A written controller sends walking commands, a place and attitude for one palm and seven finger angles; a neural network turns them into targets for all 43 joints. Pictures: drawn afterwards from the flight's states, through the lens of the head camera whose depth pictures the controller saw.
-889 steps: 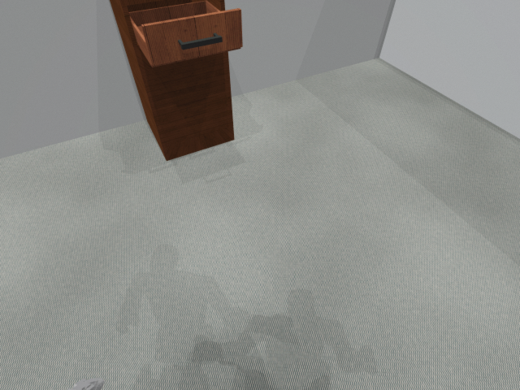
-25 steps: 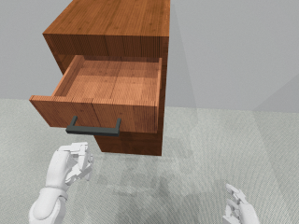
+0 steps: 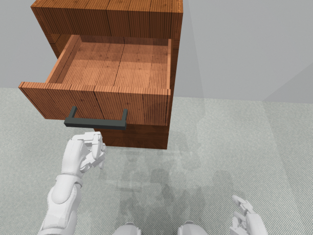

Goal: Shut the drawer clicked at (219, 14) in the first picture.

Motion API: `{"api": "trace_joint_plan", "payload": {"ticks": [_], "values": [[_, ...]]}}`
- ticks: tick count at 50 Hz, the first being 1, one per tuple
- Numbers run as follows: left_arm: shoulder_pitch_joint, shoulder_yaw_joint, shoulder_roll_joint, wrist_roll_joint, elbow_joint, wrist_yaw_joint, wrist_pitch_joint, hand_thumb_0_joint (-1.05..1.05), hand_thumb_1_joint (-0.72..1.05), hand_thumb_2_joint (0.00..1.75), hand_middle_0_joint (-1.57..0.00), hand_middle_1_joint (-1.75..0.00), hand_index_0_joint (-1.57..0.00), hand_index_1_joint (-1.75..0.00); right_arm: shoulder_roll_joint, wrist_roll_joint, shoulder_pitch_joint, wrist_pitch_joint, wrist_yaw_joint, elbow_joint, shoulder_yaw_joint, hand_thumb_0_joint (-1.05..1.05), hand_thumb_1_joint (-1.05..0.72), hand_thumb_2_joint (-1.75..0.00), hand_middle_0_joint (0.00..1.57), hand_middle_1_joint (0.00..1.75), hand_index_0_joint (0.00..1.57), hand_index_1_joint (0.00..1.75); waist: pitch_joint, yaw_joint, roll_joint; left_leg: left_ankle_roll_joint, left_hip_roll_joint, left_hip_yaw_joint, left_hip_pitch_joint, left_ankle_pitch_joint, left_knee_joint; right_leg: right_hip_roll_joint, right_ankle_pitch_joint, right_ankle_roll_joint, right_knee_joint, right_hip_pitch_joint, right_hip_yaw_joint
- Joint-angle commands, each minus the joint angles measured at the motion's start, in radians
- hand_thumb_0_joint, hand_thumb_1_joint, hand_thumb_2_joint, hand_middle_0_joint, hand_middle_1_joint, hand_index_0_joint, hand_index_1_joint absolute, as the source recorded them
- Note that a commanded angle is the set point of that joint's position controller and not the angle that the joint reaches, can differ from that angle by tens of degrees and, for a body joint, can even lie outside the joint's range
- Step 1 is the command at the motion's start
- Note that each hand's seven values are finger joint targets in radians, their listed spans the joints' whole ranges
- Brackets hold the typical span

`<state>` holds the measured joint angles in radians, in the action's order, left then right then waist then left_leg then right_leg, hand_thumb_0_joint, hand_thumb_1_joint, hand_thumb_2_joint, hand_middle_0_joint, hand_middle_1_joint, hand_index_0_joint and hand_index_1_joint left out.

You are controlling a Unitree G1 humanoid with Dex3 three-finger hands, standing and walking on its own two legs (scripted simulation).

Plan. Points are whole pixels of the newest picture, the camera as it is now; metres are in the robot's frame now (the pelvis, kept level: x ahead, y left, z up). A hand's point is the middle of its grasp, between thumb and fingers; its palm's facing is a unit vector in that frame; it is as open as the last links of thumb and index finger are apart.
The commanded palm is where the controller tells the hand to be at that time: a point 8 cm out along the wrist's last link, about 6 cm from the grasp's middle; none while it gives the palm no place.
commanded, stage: bring the fist close to the handle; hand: left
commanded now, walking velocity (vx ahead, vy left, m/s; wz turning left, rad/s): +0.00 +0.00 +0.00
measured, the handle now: (97, 117) +0.41 +0.18 +0.04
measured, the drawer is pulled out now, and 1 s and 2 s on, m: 0.23 0.22 0.09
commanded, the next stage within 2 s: push the drawer shut in 0.46 s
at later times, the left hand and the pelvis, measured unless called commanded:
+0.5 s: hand (104, 152) +0.31 +0.14 +0.03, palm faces -0.06 -1.00 -0.03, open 3.2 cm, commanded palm +0.29 +0.20 +0.04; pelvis +0.00 +0.01 -0.01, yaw +0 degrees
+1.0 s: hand (105, 139) +0.35 +0.15 +0.03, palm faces -0.05 -1.00 -0.04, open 3.0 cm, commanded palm +0.34 +0.20 +0.04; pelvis -0.01 +0.00 -0.01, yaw +0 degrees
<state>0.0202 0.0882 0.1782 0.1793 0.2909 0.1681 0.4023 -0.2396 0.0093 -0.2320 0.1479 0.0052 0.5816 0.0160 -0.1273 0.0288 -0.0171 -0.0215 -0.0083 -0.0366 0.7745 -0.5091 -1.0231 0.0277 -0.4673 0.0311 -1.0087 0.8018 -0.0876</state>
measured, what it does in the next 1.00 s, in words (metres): stands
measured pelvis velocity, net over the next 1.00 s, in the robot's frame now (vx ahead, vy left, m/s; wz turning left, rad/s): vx -0.01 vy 0.00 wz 0.00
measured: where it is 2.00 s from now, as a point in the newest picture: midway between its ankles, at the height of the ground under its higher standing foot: outside the picture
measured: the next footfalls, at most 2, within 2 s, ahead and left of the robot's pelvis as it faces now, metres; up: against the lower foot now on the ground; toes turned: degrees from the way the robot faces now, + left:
none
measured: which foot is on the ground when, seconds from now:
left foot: down 0.00-1.00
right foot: down 0.00-1.00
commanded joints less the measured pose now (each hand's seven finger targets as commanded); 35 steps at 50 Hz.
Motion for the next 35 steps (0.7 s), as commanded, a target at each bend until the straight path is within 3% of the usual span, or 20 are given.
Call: {"api": "trace_joint_plan", "payload": {"ticks": [1, 3, 5, 9, 10, 11, 12, 18, 20, 21, 24, 25, 28, 31, 34, 35], "values": [[-0.242, 0.056, 0.111, 0.010, -0.187, -0.012, 0.085, 0.00, 0.90, 0.90, -1.40, -1.60, -1.40, -1.60, -0.137, 0.003, 0.010, 0.030, 0.005, -0.140, -0.060, 0.00, -0.90, -0.90, 0.20, 0.30, 0.20, 0.30, -0.293, 0.008, 0.000, 0.006, 0.008, 0.056, -0.074, 0.320, 0.105, -0.017, 0.289, -0.005, 0.083, -0.177, 0.057], [-0.257, 0.033, 0.088, 0.007, -0.170, -0.010, 0.089, 0.00, 0.90, 0.90, -1.40, -1.60, -1.40, -1.60, -0.137, 0.002, 0.006, 0.023, 0.002, -0.139, -0.060, 0.00, -0.90, -0.90, 0.20, 0.30, 0.20, 0.30, -0.315, 0.011, -0.010, 0.008, 0.007, 0.060, -0.081, 0.331, 0.092, -0.018, 0.293, -0.005, 0.069, -0.154, 0.054], [-0.253, 0.049, 0.108, 0.012, -0.204, -0.013, 0.090, 0.00, 0.90, 0.90, -1.40, -1.60, -1.40, -1.60, -0.138, 0.004, 0.001, 0.016, 0.001, -0.144, -0.064, 0.00, -0.90, -0.90, 0.20, 0.30, 0.20, 0.30, -0.357, 0.001, -0.028, 0.010, 0.006, 0.060, -0.103, 0.351, 0.094, -0.018, 0.306, -0.004, 0.068, -0.172, 0.055], [-0.233, 0.065, 0.126, 0.012, -0.194, -0.026, 0.067, 0.00, 0.90, 0.90, -1.40, -1.60, -1.40, -1.60, -0.140, 0.010, -0.003, -0.004, 0.003, -0.151, -0.062, 0.00, -0.90, -0.90, 0.20, 0.30, 0.20, 0.30, -0.340, 0.001, 0.007, 0.010, 0.002, 0.063, -0.083, 0.329, 0.107, -0.021, 0.286, -0.006, 0.075, -0.181, 0.051], [-0.244, 0.044, 0.102, 0.014, -0.193, -0.029, 0.062, 0.00, 0.90, 0.90, -1.40, -1.60, -1.40, -1.60, -0.138, 0.010, 0.000, -0.008, 0.003, -0.154, -0.060, 0.00, -0.90, -0.90, 0.20, 0.30, 0.20, 0.30, -0.328, 0.011, 0.014, 0.007, 0.004, 0.061, -0.078, 0.313, 0.107, -0.022, 0.278, -0.009, 0.081, -0.175, 0.052], [-0.234, 0.062, 0.126, 0.011, -0.180, -0.035, 0.060, 0.00, 0.90, 0.90, -1.40, -1.60, -1.40, -1.60, -0.143, 0.012, -0.003, -0.013, 0.005, -0.153, -0.060, 0.00, -0.90, -0.90, 0.20, 0.30, 0.20, 0.30, -0.305, 0.012, 0.025, 0.005, 0.002, 0.063, -0.067, 0.299, 0.109, -0.024, 0.258, -0.007, 0.087, -0.168, 0.052], [-0.236, 0.043, 0.101, 0.012, -0.183, -0.037, 0.059, 0.00, 0.90, 0.90, -1.40, -1.60, -1.40, -1.60, -0.139, 0.011, -0.003, -0.016, 0.005, -0.155, -0.058, 0.00, -0.90, -0.90, 0.20, 0.30, 0.20, 0.30, -0.309, 0.014, 0.026, 0.003, 0.005, 0.060, -0.065, 0.296, 0.109, -0.023, 0.262, -0.009, 0.089, -0.173, 0.053], [-0.206, 0.028, 0.095, 0.004, -0.210, -0.045, 0.071, 0.00, 0.90, 0.90, -1.40, -1.60, -1.40, -1.60, -0.138, 0.010, -0.005, -0.025, 0.003, -0.164, -0.059, 0.00, -0.90, -0.90, 0.20, 0.30, 0.20, 0.30, -0.310, 0.007, -0.001, 0.007, 0.003, 0.063, -0.083, 0.300, 0.118, -0.023, 0.256, -0.004, 0.090, -0.172, 0.050], [-0.239, 0.005, 0.078, 0.003, -0.214, -0.048, 0.072, 0.00, 0.90, 0.90, -1.40, -1.60, -1.40, -1.60, -0.137, 0.012, -0.003, -0.026, 0.002, -0.160, -0.058, 0.00, -0.90, -0.90, 0.20, 0.30, 0.20, 0.30, -0.282, 0.021, -0.015, 0.009, 0.001, 0.066, -0.090, 0.290, 0.119, -0.023, 0.241, -0.004, 0.093, -0.144, 0.044], [-0.234, 0.019, 0.100, 0.000, -0.212, -0.051, 0.072, 0.00, 0.90, 0.90, -1.40, -1.60, -1.40, -1.60, -0.143, 0.011, -0.006, -0.028, 0.004, -0.160, -0.059, 0.00, -0.90, -0.90, 0.20, 0.30, 0.20, 0.30, -0.281, 0.023, 0.007, 0.005, -0.001, 0.070, -0.083, 0.288, 0.115, -0.025, 0.235, -0.003, 0.091, -0.142, 0.044], [-0.219, 0.014, 0.088, -0.005, -0.210, -0.055, 0.071, 0.00, 0.90, 0.90, -1.40, -1.60, -1.40, -1.60, -0.139, 0.010, -0.004, -0.032, 0.002, -0.166, -0.059, 0.00, -0.90, -0.90, 0.20, 0.30, 0.20, 0.30, -0.293, 0.014, -0.014, 0.009, 0.001, 0.068, -0.092, 0.297, 0.118, -0.024, 0.242, -0.002, 0.087, -0.145, 0.043], [-0.235, 0.005, 0.083, -0.004, -0.211, -0.056, 0.070, 0.00, 0.90, 0.90, -1.40, -1.60, -1.40, -1.60, -0.139, 0.011, -0.005, -0.033, 0.002, -0.162, -0.059, 0.00, -0.90, -0.90, 0.20, 0.30, 0.20, 0.30, -0.289, 0.022, -0.002, 0.008, 0.002, 0.068, -0.092, 0.290, 0.114, -0.023, 0.242, -0.004, 0.090, -0.142, 0.044], [-0.201, 0.032, 0.100, -0.001, -0.218, -0.059, 0.071, 0.00, 0.90, 0.90, -1.40, -1.60, -1.40, -1.60, -0.136, 0.009, -0.004, -0.038, 0.003, -0.168, -0.061, 0.00, -0.90, -0.90, 0.20, 0.30, 0.20, 0.30, -0.315, 0.010, 0.015, 0.004, 0.006, 0.057, -0.079, 0.309, 0.109, -0.022, 0.278, -0.006, 0.090, -0.183, 0.053], [-0.284, 0.056, 0.137, -0.006, -0.209, -0.064, 0.077, 0.00, 0.90, 0.90, -1.40, -1.60, -1.40, -1.60, -0.139, 0.009, -0.008, -0.041, 0.008, -0.152, -0.058, 0.00, -0.90, -0.90, 0.20, 0.30, 0.20, 0.30, -0.292, 0.023, 0.007, 0.004, 0.004, 0.061, -0.063, 0.294, 0.100, -0.024, 0.264, -0.005, 0.085, -0.162, 0.056], [-0.342, 0.014, 0.095, -0.005, -0.188, -0.058, 0.080, 0.00, 0.90, 0.90, -1.40, -1.60, -1.40, -1.60, -0.135, 0.009, -0.004, -0.038, 0.009, -0.145, -0.056, 0.00, -0.90, -0.90, 0.20, 0.30, 0.20, 0.30, -0.293, 0.035, -0.015, 0.006, 0.005, 0.063, -0.079, 0.295, 0.095, -0.022, 0.264, -0.005, 0.085, -0.142, 0.054], [-0.336, 0.035, 0.112, -0.004, -0.176, -0.057, 0.078, 0.00, 0.90, 0.90, -1.40, -1.60, -1.40, -1.60, -0.138, 0.009, -0.012, -0.037, 0.010, -0.140, -0.058, 0.00, -0.90, -0.90, 0.20, 0.30, 0.20, 0.30, -0.320, 0.026, -0.010, 0.007, 0.004, 0.064, -0.083, 0.307, 0.095, -0.022, 0.275, -0.004, 0.082, -0.158, 0.055]]}}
